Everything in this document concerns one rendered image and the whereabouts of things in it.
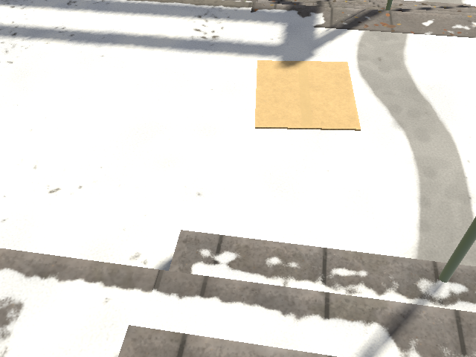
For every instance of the stairs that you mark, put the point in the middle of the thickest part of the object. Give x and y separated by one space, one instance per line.
227 296
397 5

